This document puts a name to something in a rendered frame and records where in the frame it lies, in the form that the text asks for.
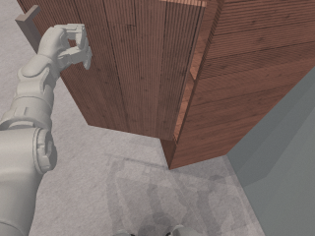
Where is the handle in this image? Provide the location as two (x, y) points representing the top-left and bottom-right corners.
(15, 5), (61, 74)

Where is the left robot hand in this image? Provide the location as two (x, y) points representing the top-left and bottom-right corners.
(37, 24), (93, 73)

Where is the robot left shin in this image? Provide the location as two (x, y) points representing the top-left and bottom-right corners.
(116, 229), (129, 235)

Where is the robot left upper arm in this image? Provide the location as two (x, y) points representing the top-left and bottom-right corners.
(0, 127), (58, 236)

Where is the robot right shin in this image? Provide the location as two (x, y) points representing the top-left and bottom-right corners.
(172, 225), (184, 232)

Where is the cupboard door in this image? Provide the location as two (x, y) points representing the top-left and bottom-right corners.
(17, 0), (207, 141)

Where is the left robot forearm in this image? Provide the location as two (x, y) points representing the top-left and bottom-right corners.
(0, 54), (60, 133)

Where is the robot shin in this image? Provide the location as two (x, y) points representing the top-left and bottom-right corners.
(116, 229), (129, 235)
(172, 225), (184, 232)

